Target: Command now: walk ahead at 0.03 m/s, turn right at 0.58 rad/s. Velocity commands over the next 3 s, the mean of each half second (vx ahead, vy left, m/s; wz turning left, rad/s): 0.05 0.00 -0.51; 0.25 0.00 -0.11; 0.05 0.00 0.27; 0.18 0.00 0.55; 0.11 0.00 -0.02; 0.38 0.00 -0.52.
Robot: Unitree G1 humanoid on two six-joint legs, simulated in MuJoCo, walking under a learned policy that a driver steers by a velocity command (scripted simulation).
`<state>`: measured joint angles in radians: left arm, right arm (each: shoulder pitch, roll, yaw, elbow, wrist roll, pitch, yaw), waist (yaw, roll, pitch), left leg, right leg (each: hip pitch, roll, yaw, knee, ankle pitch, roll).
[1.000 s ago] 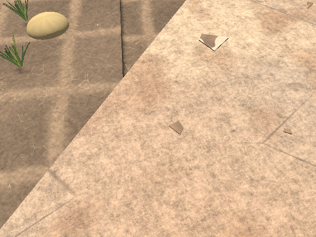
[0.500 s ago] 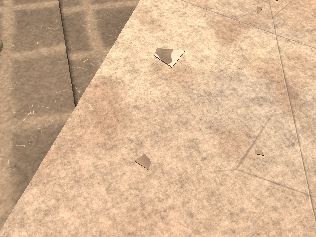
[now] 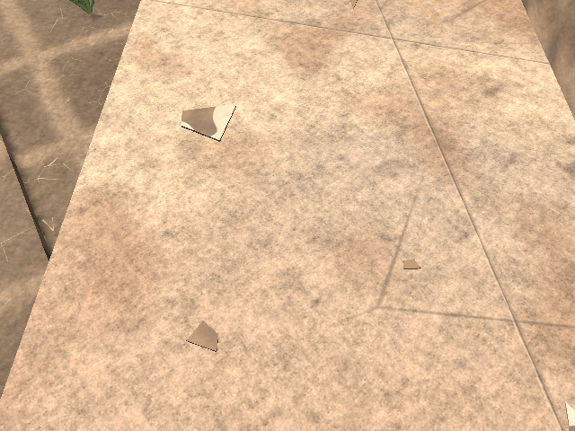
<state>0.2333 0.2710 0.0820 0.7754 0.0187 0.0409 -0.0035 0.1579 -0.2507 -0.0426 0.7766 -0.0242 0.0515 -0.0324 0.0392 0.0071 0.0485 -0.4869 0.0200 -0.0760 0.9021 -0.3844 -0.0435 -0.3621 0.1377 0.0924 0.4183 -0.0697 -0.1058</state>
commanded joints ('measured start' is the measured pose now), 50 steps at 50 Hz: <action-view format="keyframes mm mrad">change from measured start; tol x32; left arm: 1 13 159 43 -61 6 -2 0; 50 233 40 -57 112 -33 -104 24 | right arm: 1 17 -82 -19 -64 7 -15 -6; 50 333 -221 -45 38 -30 -112 20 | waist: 1 -1 -123 -103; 24 -114 186 -12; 31 91 -279 -17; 50 -107 173 -266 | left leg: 1 15 -34 17 -62 -11 8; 9 455 280 -357 -730 -115 196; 18 454 206 -44 -560 653 250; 27 311 210 -64 -663 27 237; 31 -298 -51 189 -93 -195 114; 47 177 -47 148 -316 274 107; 50 695 314 -186 -380 1057 246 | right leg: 1 108 -259 365 -182 -289 -107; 8 -71 -130 359 -77 -370 43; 15 -199 -36 -24 786 -318 143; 28 266 -58 -172 -68 -212 37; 31 591 -520 513 -286 -498 -122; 33 471 -458 403 -278 -485 -160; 39 374 -310 32 -215 469 -98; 47 315 -304 2 -9 702 -18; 50 72 -121 -83 546 -110 59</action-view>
